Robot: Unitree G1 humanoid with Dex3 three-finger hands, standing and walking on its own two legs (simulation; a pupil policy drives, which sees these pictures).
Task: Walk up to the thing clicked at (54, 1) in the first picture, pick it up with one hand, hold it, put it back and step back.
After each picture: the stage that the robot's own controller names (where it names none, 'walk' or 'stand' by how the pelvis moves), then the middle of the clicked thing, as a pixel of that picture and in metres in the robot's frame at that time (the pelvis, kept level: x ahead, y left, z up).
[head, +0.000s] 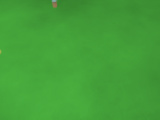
stand; (54, 3) +2.29 +0.40 -0.72
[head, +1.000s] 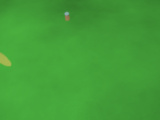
walk; (67, 16) +2.18 +0.37 -0.72
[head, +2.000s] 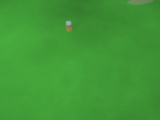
walk; (68, 26) +1.54 +0.25 -0.72
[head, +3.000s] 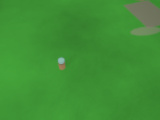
walk; (61, 63) +1.02 +0.24 -0.71
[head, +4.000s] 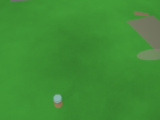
walk; (58, 101) +0.62 +0.20 -0.70
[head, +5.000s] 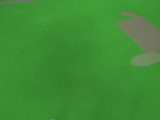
stand; out of the picture +0.40 +0.18 -0.71
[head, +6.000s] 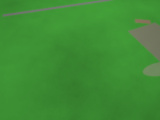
stand; out of the picture +0.36 +0.19 -0.72
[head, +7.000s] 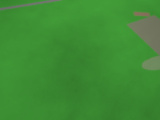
stand; out of the picture +0.35 +0.20 -0.72
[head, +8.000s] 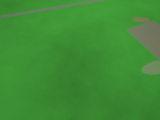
stand; out of the picture +0.36 +0.20 -0.73
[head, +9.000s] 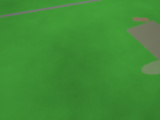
stand; out of the picture +0.35 +0.21 -0.73
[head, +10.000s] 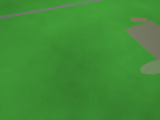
go down; out of the picture +0.35 +0.21 -0.73
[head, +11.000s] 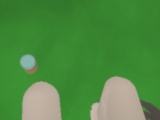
go down; (29, 64) +0.44 +0.21 -0.35
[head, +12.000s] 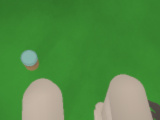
approach; (30, 60) +0.44 +0.21 -0.31
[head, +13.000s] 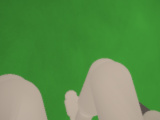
close in; out of the picture +0.43 +0.25 -0.23
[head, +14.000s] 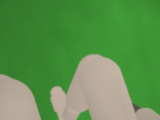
close; out of the picture +0.43 +0.27 -0.22
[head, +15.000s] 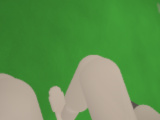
lift; out of the picture +0.41 +0.26 -0.23
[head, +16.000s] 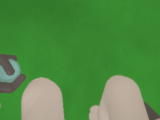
lift; (10, 75) +0.33 +0.25 -0.10
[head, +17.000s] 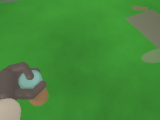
hold; (34, 88) +0.32 +0.17 +0.03
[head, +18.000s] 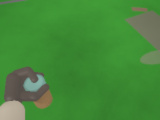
hold; (39, 92) +0.32 +0.17 -0.01
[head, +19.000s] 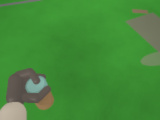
hold; (40, 93) +0.32 +0.16 -0.01
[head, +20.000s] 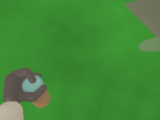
crouch; (37, 92) +0.33 +0.17 -0.05
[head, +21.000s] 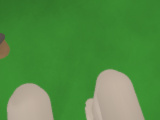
lower; out of the picture +0.48 +0.24 -0.10
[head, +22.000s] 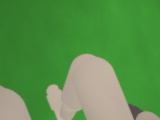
lower; out of the picture +0.44 +0.27 -0.23
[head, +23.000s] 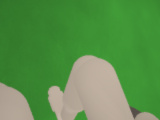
lower; out of the picture +0.44 +0.27 -0.23
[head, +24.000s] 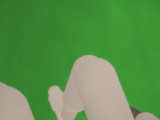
lower; out of the picture +0.44 +0.27 -0.23
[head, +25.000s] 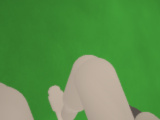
lower; out of the picture +0.44 +0.27 -0.23
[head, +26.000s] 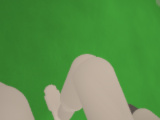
open; out of the picture +0.44 +0.25 -0.24
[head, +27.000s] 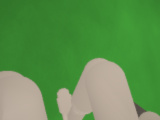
stand; out of the picture +0.43 +0.25 -0.24
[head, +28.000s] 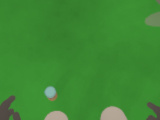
walk; (51, 93) +0.42 +0.18 -0.53
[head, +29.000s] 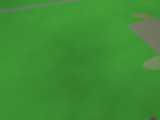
stand; out of the picture +0.39 +0.17 -0.66
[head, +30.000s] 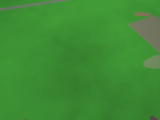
stand; out of the picture +0.39 +0.17 -0.66
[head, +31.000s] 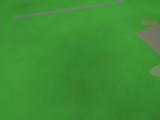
stand; out of the picture +0.40 +0.16 -0.72
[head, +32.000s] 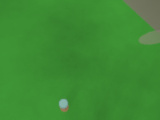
walk; (63, 105) +0.45 +0.13 -0.70
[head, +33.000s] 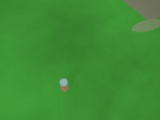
walk; (64, 84) +0.65 +0.17 -0.70
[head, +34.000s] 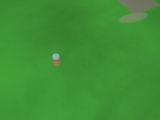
stand; (56, 59) +0.98 +0.25 -0.70
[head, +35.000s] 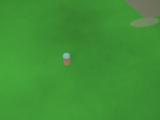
stand; (66, 59) +1.03 +0.17 -0.71
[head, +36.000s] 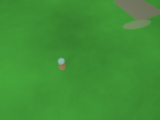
stand; (61, 64) +1.04 +0.21 -0.73
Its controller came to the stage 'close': yes
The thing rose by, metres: 0.71
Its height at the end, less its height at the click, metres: +0.00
